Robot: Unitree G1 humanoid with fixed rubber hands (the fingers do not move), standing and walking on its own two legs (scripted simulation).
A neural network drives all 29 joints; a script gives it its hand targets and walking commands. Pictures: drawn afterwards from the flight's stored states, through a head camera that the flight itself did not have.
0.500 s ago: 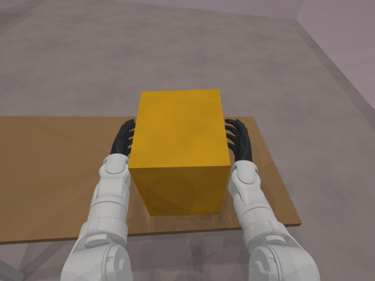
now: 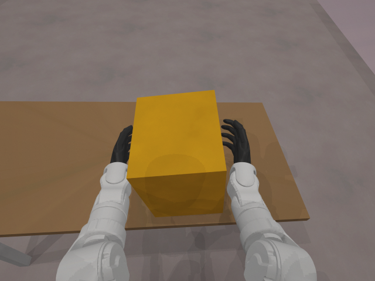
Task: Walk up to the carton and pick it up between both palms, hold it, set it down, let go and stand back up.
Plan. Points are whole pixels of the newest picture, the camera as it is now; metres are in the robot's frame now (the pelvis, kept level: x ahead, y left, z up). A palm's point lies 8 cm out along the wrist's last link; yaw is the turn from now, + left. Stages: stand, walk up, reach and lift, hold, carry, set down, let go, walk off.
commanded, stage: set down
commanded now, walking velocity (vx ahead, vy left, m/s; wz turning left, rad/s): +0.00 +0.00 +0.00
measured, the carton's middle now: (182, 158) +0.40 +0.04 +0.00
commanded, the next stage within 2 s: none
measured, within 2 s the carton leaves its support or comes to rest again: rests again in 1.60 s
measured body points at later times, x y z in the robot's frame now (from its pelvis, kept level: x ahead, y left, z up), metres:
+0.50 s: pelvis +0.01 +0.00 -0.01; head +0.09 +0.02 +0.44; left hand +0.39 +0.18 -0.02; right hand +0.41 -0.09 +0.01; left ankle +0.01 +0.13 -0.75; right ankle -0.05 -0.11 -0.75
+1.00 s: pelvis -0.01 +0.00 -0.02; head +0.12 +0.02 +0.42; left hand +0.39 +0.18 -0.05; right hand +0.41 -0.10 -0.03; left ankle +0.01 +0.13 -0.75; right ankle -0.05 -0.11 -0.75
